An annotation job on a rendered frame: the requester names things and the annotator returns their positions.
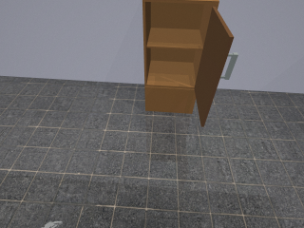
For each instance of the handle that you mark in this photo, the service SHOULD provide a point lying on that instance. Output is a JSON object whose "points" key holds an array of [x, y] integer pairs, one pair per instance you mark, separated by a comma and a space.
{"points": [[231, 65]]}

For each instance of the cupboard door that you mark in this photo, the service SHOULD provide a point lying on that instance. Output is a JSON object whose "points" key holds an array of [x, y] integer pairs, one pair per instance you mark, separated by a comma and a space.
{"points": [[217, 44]]}

